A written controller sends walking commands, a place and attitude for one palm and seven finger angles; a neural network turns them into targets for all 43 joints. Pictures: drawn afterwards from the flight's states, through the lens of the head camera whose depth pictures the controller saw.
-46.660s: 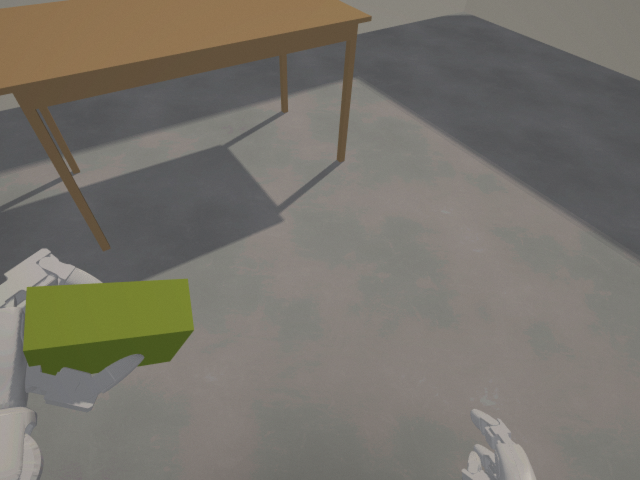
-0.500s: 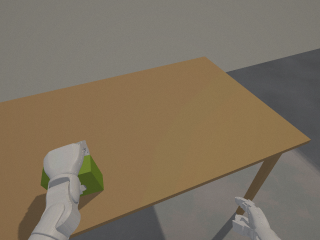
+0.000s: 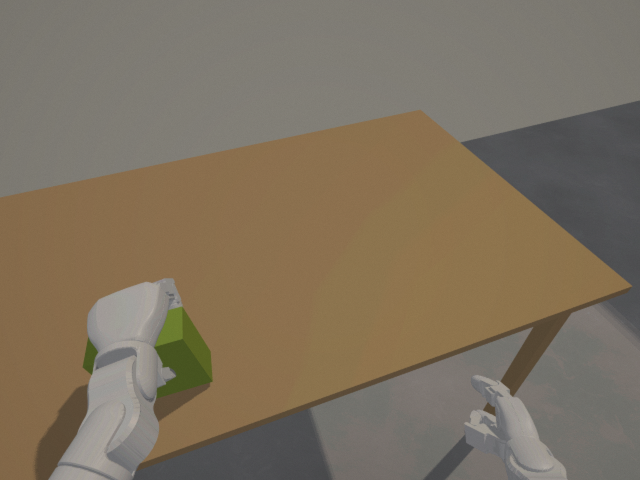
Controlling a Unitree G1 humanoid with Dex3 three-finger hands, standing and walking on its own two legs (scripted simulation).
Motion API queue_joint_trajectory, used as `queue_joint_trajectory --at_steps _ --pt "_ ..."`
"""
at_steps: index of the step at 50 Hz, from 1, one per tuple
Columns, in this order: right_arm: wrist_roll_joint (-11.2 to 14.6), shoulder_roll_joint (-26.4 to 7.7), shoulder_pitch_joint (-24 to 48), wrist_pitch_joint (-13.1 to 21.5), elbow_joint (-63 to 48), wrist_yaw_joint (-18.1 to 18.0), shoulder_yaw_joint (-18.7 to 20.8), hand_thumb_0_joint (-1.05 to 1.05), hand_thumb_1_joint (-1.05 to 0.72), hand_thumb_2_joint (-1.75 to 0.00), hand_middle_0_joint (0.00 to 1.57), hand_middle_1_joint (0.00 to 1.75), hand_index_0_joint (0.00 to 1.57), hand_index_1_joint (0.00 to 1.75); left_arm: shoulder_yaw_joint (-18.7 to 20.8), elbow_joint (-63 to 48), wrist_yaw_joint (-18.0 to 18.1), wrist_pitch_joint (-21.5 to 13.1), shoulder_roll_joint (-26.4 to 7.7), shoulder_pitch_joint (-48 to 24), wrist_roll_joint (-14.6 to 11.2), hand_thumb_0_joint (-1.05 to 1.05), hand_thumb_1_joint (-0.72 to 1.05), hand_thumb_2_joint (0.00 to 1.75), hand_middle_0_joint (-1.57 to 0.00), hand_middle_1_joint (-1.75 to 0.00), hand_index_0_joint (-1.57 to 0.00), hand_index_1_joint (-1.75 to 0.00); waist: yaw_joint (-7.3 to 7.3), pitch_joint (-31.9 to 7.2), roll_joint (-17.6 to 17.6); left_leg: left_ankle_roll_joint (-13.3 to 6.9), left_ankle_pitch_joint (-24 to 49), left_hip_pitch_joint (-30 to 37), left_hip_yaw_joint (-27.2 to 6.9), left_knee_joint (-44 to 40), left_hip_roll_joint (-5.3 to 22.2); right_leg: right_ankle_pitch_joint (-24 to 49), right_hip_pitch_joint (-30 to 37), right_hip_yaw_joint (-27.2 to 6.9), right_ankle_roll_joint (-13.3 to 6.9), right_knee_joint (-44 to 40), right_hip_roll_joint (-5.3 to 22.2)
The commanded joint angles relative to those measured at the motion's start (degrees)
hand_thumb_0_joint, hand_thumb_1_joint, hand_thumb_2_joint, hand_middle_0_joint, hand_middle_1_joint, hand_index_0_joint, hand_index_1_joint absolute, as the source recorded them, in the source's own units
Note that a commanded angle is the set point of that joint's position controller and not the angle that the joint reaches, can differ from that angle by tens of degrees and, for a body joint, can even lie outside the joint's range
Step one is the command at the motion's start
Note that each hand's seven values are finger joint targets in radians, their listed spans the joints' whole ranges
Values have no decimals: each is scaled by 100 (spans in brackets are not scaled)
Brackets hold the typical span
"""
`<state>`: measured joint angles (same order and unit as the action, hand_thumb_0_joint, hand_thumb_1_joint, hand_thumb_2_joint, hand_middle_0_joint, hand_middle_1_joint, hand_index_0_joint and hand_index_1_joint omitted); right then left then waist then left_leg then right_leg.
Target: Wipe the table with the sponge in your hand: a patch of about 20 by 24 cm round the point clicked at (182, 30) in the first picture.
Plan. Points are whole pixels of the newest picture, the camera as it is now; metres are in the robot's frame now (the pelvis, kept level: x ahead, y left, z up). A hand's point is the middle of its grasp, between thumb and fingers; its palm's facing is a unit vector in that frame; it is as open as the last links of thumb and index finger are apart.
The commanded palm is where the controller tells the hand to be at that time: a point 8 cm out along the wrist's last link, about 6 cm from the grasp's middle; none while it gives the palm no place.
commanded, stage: lift the sponge slowly off the table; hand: left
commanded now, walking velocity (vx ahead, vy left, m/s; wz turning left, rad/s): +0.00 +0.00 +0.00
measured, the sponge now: (160, 365) +0.25 +0.27 -0.01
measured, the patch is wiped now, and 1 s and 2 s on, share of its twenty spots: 1.00 1.00 1.00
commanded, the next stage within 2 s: bring the sponge back beside the body in 1.56 s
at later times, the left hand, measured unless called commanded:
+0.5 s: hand (148, 331) +0.25 +0.25 +0.08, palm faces +0.04 -0.17 -0.98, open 9.4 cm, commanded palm +0.22 +0.25 +0.16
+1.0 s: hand (153, 310) +0.26 +0.24 +0.11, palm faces +0.08 -0.16 -0.98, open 9.4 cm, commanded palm +0.22 +0.25 +0.19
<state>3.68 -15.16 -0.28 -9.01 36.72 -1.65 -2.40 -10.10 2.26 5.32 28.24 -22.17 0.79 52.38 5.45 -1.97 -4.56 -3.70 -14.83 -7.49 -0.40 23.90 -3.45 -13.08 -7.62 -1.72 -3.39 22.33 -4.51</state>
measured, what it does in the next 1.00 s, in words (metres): stands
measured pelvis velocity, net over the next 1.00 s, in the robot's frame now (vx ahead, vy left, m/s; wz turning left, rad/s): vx -0.01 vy -0.02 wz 0.00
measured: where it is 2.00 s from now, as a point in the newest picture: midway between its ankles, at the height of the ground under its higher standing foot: outside the picture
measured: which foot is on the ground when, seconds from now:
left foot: down 0.00-1.00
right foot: down 0.00-1.00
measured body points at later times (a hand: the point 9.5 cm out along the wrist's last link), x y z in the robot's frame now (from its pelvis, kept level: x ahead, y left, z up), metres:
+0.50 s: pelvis -0.01 -0.01 +0.00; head -0.03 -0.04 +0.45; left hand +0.24 +0.26 +0.14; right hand +0.25 -0.21 -0.06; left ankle -0.02 +0.08 -0.74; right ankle -0.01 -0.09 -0.74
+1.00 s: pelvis -0.01 -0.02 +0.00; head -0.04 -0.06 +0.45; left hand +0.25 +0.24 +0.17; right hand +0.24 -0.22 -0.07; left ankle -0.02 +0.08 -0.74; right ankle -0.01 -0.09 -0.74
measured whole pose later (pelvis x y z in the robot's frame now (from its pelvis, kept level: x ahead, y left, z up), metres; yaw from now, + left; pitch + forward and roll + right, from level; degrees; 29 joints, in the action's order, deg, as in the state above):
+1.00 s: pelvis -0.01 -0.02 +0.00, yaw +0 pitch -4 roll +0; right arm 3.9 -16.4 1.7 -9.1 37.1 -2.5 -3.5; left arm -9.7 -6.8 -2.4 32.0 -26.3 -3.3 50.2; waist 5.8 -0.2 -5.5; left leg -2.5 -12.6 -4.3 -0.6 21.1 -2.8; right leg -11.4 -5.1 -1.8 -4.5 20.8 -5.1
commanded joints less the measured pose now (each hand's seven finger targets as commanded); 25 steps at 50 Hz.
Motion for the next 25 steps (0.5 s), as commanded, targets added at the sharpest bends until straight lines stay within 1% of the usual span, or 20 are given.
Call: queue_joint_trajectory --at_steps 1,2,4,5,7,8,9,10,11,12,13,14,15,17,19,21,22,23,24,25 --pt "-9 -567 1276 322 -961 -44 193 0 -90 -90 20 30 20 30 561 -1382 173 -163 -1020 -1644 225 0 10 130 -120 -160 -120 -160 -41 -1281 153 42 1946 209 -496 -214 161 1917 625 -546 -273 -135 162" --pt "-28 -595 1305 330 -965 -46 205 0 -90 -90 20 30 20 30 830 -1549 196 -180 -1298 -1613 234 0 10 130 -120 -160 -120 -160 24 -1435 165 36 1972 236 -505 -226 166 1970 760 -640 -292 -108 144" --pt "-26 -525 1333 344 -978 -46 186 0 -90 -90 20 30 20 30 672 -1573 222 -184 -1094 -1540 253 0 10 130 -120 -160 -120 -160 25 -1443 158 28 2070 254 -461 -201 151 2185 806 -574 -269 -86 182" --pt "-31 -547 1306 338 -949 -42 179 0 -90 -90 20 30 20 30 750 -1535 236 -184 -1183 -1539 261 0 10 130 -120 -160 -120 -160 4 -1421 237 38 2104 219 -451 -198 143 2332 836 -610 -274 -90 183" --pt "-49 -596 1406 319 -953 -28 165 0 -90 -90 20 30 20 30 1061 -1679 273 -135 -1517 -1446 272 0 10 130 -120 -160 -120 -160 103 -1475 147 58 2107 182 -479 -245 135 2422 984 -726 -299 -63 178" --pt "-34 -550 1401 302 -940 -16 174 0 -90 -90 20 30 20 30 1021 -1688 290 -94 -1436 -1419 279 0 10 130 -120 -160 -120 -160 92 -1498 189 54 2131 123 -443 -231 135 2462 1040 -667 -281 -22 206" --pt "-20 -524 1470 313 -980 -3 159 0 -90 -90 20 30 20 30 826 -1713 266 -55 -1225 -1349 265 0 10 130 -120 -160 -120 -160 86 -1384 159 58 2181 158 -441 -226 128 2532 969 -627 -279 -36 214" --pt "-4 -540 1484 295 -956 9 164 0 -90 -90 20 30 20 30 792 -1688 242 -2 -1197 -1321 232 0 10 130 -120 -160 -120 -160 57 -1293 160 65 2170 178 -445 -239 141 2499 893 -653 -279 -73 206" --pt "-5 -550 1504 280 -961 22 169 0 -90 -90 20 30 20 30 854 -1698 219 55 -1250 -1219 190 0 10 130 -120 -160 -120 -160 85 -1270 165 69 2179 167 -444 -255 145 2522 931 -642 -275 -78 220" --pt "-8 -599 1576 274 -980 22 159 0 -90 -90 20 30 20 30 1035 -1800 192 110 -1473 -1175 145 0 10 130 -120 -160 -120 -160 105 -1301 171 55 2075 168 -451 -270 131 2454 992 -763 -286 -91 206" --pt "6 -560 1603 257 -997 18 145 0 -90 -90 20 30 20 30 892 -1783 147 177 -1335 -1214 131 0 10 130 -120 -160 -120 -160 75 -1219 153 38 2020 116 -419 -259 123 2420 976 -701 -261 -91 244" --pt "23 -557 1615 250 -978 14 128 0 -90 -90 20 30 20 30 804 -1675 92 235 -1262 -1244 120 0 10 130 -120 -160 -120 -160 37 -1084 280 39 1976 107 -428 -271 127 2326 874 -688 -253 -132 236" --pt "33 -586 1624 227 -974 6 122 0 -90 -90 20 30 20 30 757 -1666 28 284 -1245 -1291 102 0 10 130 -120 -160 -120 -160 -4 -978 288 44 1880 73 -447 -319 145 2115 801 -687 -246 -178 234" --pt "27 -608 1714 222 -1022 -28 113 0 -90 -90 20 30 20 30 705 -1934 -84 333 -1305 -1624 113 0 10 130 -120 -160 -120 -160 -26 -975 123 20 1760 197 -494 -379 171 1692 683 -689 -261 -257 201" --pt "34 -557 1678 254 -1024 -58 98 0 -90 -90 20 30 20 30 482 -1915 -165 314 -1120 -1788 113 0 10 130 -120 -160 -120 -160 -57 -939 64 -11 1701 241 -498 -385 169 1500 616 -595 -248 -308 217" --pt "24 -575 1627 257 -973 -102 71 0 -90 -90 20 30 20 30 473 -1769 -235 256 -1199 -2093 161 0 10 130 -120 -160 -120 -160 -113 -799 192 -4 1510 233 -533 -444 185 1175 489 -580 -245 -398 195" --pt "21 -586 1667 287 -1017 -124 65 0 -90 -90 20 30 20 30 524 -1956 -251 205 -1306 -2307 174 0 10 130 -120 -160 -120 -160 -104 -909 97 -25 1377 301 -515 -476 186 984 520 -662 -254 -435 170" --pt "13 -553 1628 311 -1000 -142 76 0 -90 -90 20 30 20 30 614 -1981 -222 141 -1406 -2423 233 0 10 130 -120 -160 -120 -160 -70 -1047 39 -34 1363 289 -514 -464 179 938 606 -612 -252 -408 187" --pt "3 -527 1640 328 -982 -155 54 0 -90 -90 20 30 20 30 521 -1776 -224 113 -1276 -2364 267 0 10 130 -120 -160 -120 -160 -56 -936 111 -28 1387 281 -504 -464 158 951 562 -595 -258 -430 186" --pt "0 -550 1575 321 -926 -154 57 0 -90 -90 20 30 20 30 584 -1718 -222 75 -1341 -2395 287 0 10 130 -120 -160 -120 -160 -72 -1000 160 -2 1411 283 -510 -493 172 992 612 -596 -264 -434 179"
